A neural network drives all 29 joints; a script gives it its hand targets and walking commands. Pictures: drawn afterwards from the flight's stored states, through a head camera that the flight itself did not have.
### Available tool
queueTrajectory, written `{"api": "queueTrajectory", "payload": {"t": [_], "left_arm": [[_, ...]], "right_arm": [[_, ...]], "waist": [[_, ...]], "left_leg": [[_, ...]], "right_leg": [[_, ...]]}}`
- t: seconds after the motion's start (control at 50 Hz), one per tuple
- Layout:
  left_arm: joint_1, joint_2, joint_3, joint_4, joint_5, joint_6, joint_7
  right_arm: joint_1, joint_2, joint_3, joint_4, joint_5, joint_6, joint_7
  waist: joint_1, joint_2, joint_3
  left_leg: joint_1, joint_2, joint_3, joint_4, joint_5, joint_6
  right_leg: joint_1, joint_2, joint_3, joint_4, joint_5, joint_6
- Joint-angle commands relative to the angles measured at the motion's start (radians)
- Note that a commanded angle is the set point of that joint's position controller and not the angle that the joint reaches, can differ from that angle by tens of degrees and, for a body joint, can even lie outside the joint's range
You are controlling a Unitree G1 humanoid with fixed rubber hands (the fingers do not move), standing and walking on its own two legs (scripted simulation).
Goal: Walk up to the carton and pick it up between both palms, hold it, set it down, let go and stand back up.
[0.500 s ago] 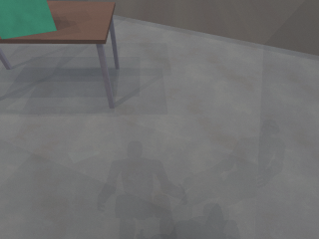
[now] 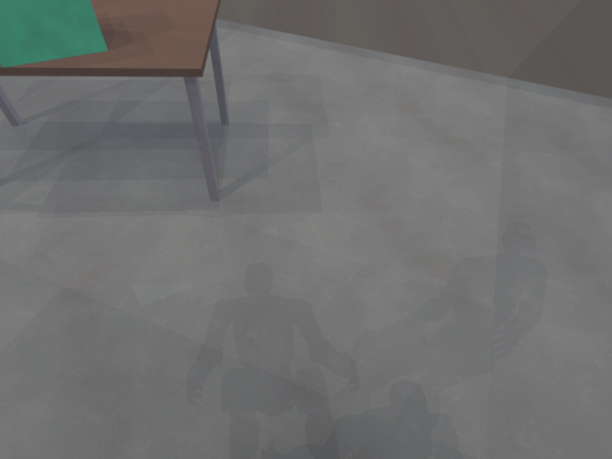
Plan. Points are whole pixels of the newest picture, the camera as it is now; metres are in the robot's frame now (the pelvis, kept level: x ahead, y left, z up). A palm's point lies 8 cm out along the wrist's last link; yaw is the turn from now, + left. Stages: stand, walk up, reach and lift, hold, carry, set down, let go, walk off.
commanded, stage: walk up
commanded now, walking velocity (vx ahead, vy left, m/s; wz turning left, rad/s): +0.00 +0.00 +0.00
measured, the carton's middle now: (37, 9) +1.41 +0.85 -0.01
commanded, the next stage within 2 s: none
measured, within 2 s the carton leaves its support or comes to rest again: neither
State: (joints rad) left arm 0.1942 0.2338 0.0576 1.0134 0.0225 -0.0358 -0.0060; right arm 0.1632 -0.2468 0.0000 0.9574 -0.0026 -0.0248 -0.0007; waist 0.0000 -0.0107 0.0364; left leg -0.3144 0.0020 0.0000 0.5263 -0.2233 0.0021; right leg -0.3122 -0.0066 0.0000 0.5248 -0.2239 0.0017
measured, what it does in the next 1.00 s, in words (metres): walks ahead: left foot, then right foot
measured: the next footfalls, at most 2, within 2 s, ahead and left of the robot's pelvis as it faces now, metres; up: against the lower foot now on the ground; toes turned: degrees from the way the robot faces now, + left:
left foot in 0.50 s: +0.11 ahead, +0.22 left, +0.00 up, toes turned +5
right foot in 0.88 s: +0.29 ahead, +0.05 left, +0.00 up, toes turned +7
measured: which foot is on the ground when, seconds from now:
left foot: down 0.00-0.20, up 0.22-0.48, down 0.50-0.92, up 0.94-1.00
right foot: down 0.00-0.50, up 0.52-0.86, down 0.88-1.00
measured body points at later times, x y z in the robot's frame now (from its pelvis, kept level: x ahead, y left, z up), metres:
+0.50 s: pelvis +0.04 +0.09 -0.01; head +0.06 +0.09 +0.44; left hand +0.12 +0.41 -0.13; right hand +0.14 -0.22 -0.13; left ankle +0.07 +0.22 -0.74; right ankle +0.03 -0.12 -0.73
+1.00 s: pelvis +0.22 +0.18 -0.01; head +0.25 +0.18 +0.44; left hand +0.27 +0.51 -0.12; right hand +0.30 -0.13 -0.13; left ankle +0.10 +0.24 -0.66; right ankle +0.25 +0.05 -0.73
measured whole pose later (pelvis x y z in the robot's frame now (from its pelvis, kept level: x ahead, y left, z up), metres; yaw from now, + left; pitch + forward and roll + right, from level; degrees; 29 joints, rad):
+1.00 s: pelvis +0.22 +0.18 -0.01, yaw +6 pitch -1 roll -2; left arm 0.22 0.37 0.06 0.93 0.00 -0.11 0.02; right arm 0.28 -0.40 -0.05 0.92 -0.04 -0.02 0.07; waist -0.02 0.04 0.08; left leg -0.29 -0.07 0.01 1.09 -0.51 0.01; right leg -0.29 0.00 0.00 0.61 -0.30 0.00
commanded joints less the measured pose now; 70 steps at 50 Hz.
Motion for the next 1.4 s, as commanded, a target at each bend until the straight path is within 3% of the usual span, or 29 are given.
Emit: {"api": "queueTrajectory", "payload": {"t": [0.0, 0.12, 0.16, 0.18, 0.2, 0.24, 0.42, 0.46, 0.5, 0.54, 0.56, 0.6, 0.78, 0.82, 0.84, 0.88, 0.9, 0.92, 0.94, 0.98, 1.04, 1.14, 1.18, 1.2, 1.22, 1.24, 1.28, 1.32, 1.38], "left_arm": [[-0.085, 0.265, 0.026, -0.050, -0.012, -0.025, 0.003], [-0.087, 0.268, 0.028, -0.038, -0.010, -0.023, 0.007], [0.167, 0.465, 0.102, -0.054, 0.009, -0.064, 0.026], [0.185, 0.515, 0.123, -0.048, 0.014, -0.073, 0.032], [0.130, 0.513, 0.126, -0.071, 0.010, -0.078, 0.036], [0.072, 0.491, 0.124, -0.081, 0.001, -0.084, 0.043], [-0.053, 0.507, 0.139, -0.138, 0.016, -0.073, 0.015], [-0.122, 0.470, 0.120, -0.158, 0.012, -0.053, 0.012], [-0.089, 0.246, 0.041, -0.199, -0.010, -0.042, 0.019], [-0.045, 0.353, 0.038, -0.184, -0.022, -0.039, 0.027], [-0.052, 0.403, 0.040, -0.174, -0.026, -0.043, 0.022], [-0.045, 0.418, 0.052, -0.137, -0.034, -0.043, 0.008], [-0.159, 0.372, 0.028, -0.206, -0.034, -0.069, 0.010], [-0.113, 0.353, 0.021, -0.194, -0.033, -0.079, 0.015], [0.012, 0.343, 0.028, -0.163, -0.034, -0.085, 0.025], [0.378, 0.467, 0.089, -0.078, -0.017, -0.096, 0.047], [0.405, 0.528, 0.116, -0.084, -0.022, -0.094, 0.054], [0.323, 0.545, 0.113, -0.099, -0.036, -0.087, 0.055], [0.270, 0.535, 0.112, -0.136, -0.032, -0.088, 0.060], [0.184, 0.487, 0.088, -0.144, -0.024, -0.087, 0.058], [0.108, 0.480, 0.076, -0.155, -0.028, -0.093, 0.043], [0.067, 0.545, 0.099, -0.174, -0.008, -0.099, 0.031], [-0.024, 0.518, 0.082, -0.195, -0.018, -0.080, 0.028], [-0.017, 0.436, 0.059, -0.203, -0.012, -0.073, 0.025], [0.025, 0.289, 0.015, -0.230, -0.024, -0.077, 0.025], [0.054, 0.361, 0.023, -0.218, -0.040, -0.069, 0.044], [0.015, 0.426, 0.021, -0.196, -0.032, -0.075, 0.049], [0.007, 0.376, 0.016, -0.189, -0.047, -0.069, 0.033], [0.064, 0.386, 0.023, -0.180, -0.046, -0.051, 0.025]], "right_arm": [[-0.075, -0.255, -0.055, -0.008, -0.017, -0.044, -0.009], [-0.047, -0.270, -0.061, 0.001, -0.019, -0.041, -0.014], [-0.060, -0.361, -0.117, -0.134, -0.078, -0.011, 0.055], [-0.095, -0.343, -0.125, -0.153, -0.087, 0.004, 0.067], [-0.074, -0.345, -0.128, -0.147, -0.093, 0.009, 0.069], [-0.066, -0.351, -0.146, -0.138, -0.087, 0.010, 0.085], [-0.013, -0.368, -0.156, -0.134, -0.045, 0.018, 0.123], [0.231, -0.361, -0.172, -0.048, -0.048, 0.003, 0.109], [0.325, -0.508, -0.210, -0.035, -0.077, -0.023, 0.068], [0.077, -0.545, -0.198, -0.114, -0.045, -0.020, 0.066], [0.040, -0.513, -0.197, -0.134, -0.040, -0.019, 0.066], [0.048, -0.433, -0.171, -0.123, -0.041, -0.026, 0.056], [0.219, -0.401, -0.147, -0.138, -0.041, -0.034, 0.050], [0.185, -0.399, -0.146, -0.150, -0.040, -0.024, 0.050], [0.119, -0.394, -0.143, -0.175, -0.034, -0.020, 0.050], [0.045, -0.333, -0.121, -0.229, -0.015, -0.030, 0.051], [0.101, -0.283, -0.101, -0.243, -0.011, -0.039, 0.053], [0.085, -0.391, -0.118, -0.214, -0.021, -0.031, 0.049], [0.026, -0.433, -0.121, -0.214, -0.028, -0.031, 0.044], [-0.037, -0.424, -0.128, -0.216, -0.033, -0.034, 0.059], [-0.003, -0.353, -0.121, -0.222, -0.035, -0.011, 0.091], [-0.033, -0.386, -0.144, -0.220, -0.033, -0.014, 0.111], [0.177, -0.379, -0.166, -0.137, -0.027, -0.028, 0.103], [0.334, -0.433, -0.189, -0.075, -0.039, -0.036, 0.090], [0.381, -0.531, -0.213, -0.081, -0.056, -0.045, 0.067], [0.274, -0.560, -0.202, -0.131, -0.025, -0.047, 0.059], [0.173, -0.485, -0.199, -0.156, -0.002, -0.044, 0.045], [0.176, -0.418, -0.180, -0.139, -0.017, -0.052, 0.027], [0.154, -0.364, -0.158, -0.182, -0.017, -0.051, 0.028]], "waist": [[0.007, 0.020, -0.100], [0.001, 0.017, -0.111], [0.060, -0.002, -0.132], [0.071, -0.123, -0.057], [0.052, -0.065, -0.016], [0.025, -0.017, 0.042], [-0.016, -0.213, -0.017], [-0.145, -0.053, -0.112], [-0.187, 0.387, -0.089], [-0.072, 0.269, -0.027], [-0.067, 0.182, 0.025], [-0.057, 0.120, 0.098], [-0.124, 0.163, 0.005], [-0.096, 0.177, -0.019], [-0.018, 0.133, -0.075], [0.178, -0.077, -0.280], [0.155, -0.240, -0.324], [0.120, -0.120, -0.287], [0.115, -0.059, -0.199], [0.071, 0.025, 0.000], [0.009, -0.090, 0.136], [0.012, -0.251, -0.027], [-0.113, -0.142, -0.067], [-0.199, 0.087, -0.165], [-0.210, 0.396, -0.193], [-0.168, 0.326, -0.217], [-0.128, 0.089, -0.106], [-0.095, 0.175, -0.005], [-0.069, 0.137, -0.062]], "left_leg": [[0.094, 0.114, -0.127, -0.168, -0.033, 0.051], [0.114, 0.108, -0.112, -0.159, 0.022, 0.046], [-0.273, 0.036, -0.134, 0.120, -0.480, 0.075], [-0.452, 0.004, -0.024, 0.378, -0.354, 0.029], [-0.487, 0.053, -0.068, 0.455, -0.279, 0.026], [-0.447, 0.109, -0.095, 0.479, -0.187, 0.007], [-0.128, 0.134, 0.003, 0.149, -0.281, -0.005], [0.248, 0.063, 0.075, -0.102, -0.084, -0.009], [0.478, 0.253, -0.439, -0.252, -0.185, 0.017], [0.275, 0.378, -0.617, -0.413, -0.525, 0.142], [0.225, 0.340, -0.561, -0.411, -0.547, 0.110], [0.181, 0.213, -0.356, -0.357, -0.236, 0.021], [0.467, 0.190, -0.227, -0.151, 0.402, 0.166], [0.381, 0.174, -0.183, -0.085, 0.517, 0.131], [0.302, 0.133, -0.101, 0.041, 0.586, 0.110], [-0.068, 0.041, -0.062, 0.509, 0.427, 0.021], [-0.346, -0.068, -0.051, 0.660, -0.213, -0.031], [-0.471, -0.052, -0.134, 0.705, -0.339, -0.025], [-0.512, 0.017, -0.173, 0.772, -0.332, -0.022], [-0.492, 0.054, -0.167, 0.731, -0.252, -0.025], [-0.333, 0.082, -0.125, 0.560, -0.112, -0.006], [-0.155, 0.110, -0.045, 0.200, -0.207, -0.007], [0.169, 0.056, 0.066, 0.019, -0.013, -0.026], [0.426, 0.034, 0.006, -0.072, -0.065, -0.020], [0.559, 0.256, -0.412, -0.168, -0.068, 0.026], [0.561, 0.376, -0.661, -0.263, -0.038, 0.093], [0.473, 0.372, -0.510, -0.199, 0.159, 0.078], [0.345, 0.229, -0.235, -0.124, 0.630, -0.052], [0.398, 0.196, -0.160, -0.120, 0.654, 0.003]], "right_leg": [[0.098, -0.100, 0.130, -0.154, -0.003, -0.043], [0.084, -0.108, 0.126, -0.150, 0.020, -0.049], [0.312, -0.237, 0.374, -0.232, -0.629, -0.168], [0.371, -0.386, 0.560, -0.372, -0.726, -0.223], [0.334, -0.425, 0.577, -0.399, -0.703, -0.242], [0.231, -0.410, 0.492, -0.411, -0.608, -0.238], [0.149, -0.250, 0.147, -0.210, -0.320, -0.202], [-0.040, -0.144, -0.024, 0.140, -0.293, -0.138], [-0.537, 0.102, -0.004, 0.709, -0.425, -0.045], [-0.508, -0.004, 0.086, 0.715, -0.278, -0.064], [-0.478, -0.042, 0.094, 0.692, -0.212, -0.059], [-0.399, -0.067, 0.064, 0.597, -0.085, -0.034], [-0.360, -0.025, -0.079, 0.121, -0.142, -0.021], [-0.215, 0.014, -0.126, 0.015, -0.096, -0.042], [-0.010, 0.039, -0.145, -0.123, -0.004, -0.049], [0.566, -0.117, 0.085, -0.105, 0.150, -0.135], [0.771, -0.361, 0.507, -0.101, 0.114, -0.241], [0.756, -0.429, 0.724, -0.164, -0.007, -0.350], [0.661, -0.483, 0.721, -0.177, -0.064, -0.394], [0.418, -0.391, 0.510, -0.197, 0.039, -0.328], [0.092, -0.265, 0.275, -0.245, 0.101, -0.234], [0.181, -0.269, 0.170, -0.109, 0.259, -0.218], [-0.011, -0.197, 0.046, 0.125, 0.162, -0.148], [-0.147, -0.090, -0.020, 0.473, 0.081, -0.105], [-0.429, 0.086, 0.004, 0.719, -0.379, -0.039], [-0.504, 0.095, 0.064, 0.781, -0.407, -0.046], [-0.495, -0.003, 0.118, 0.798, -0.264, -0.047], [-0.412, -0.028, 0.125, 0.695, -0.152, -0.039], [-0.352, -0.006, 0.048, 0.582, -0.076, -0.025]]}}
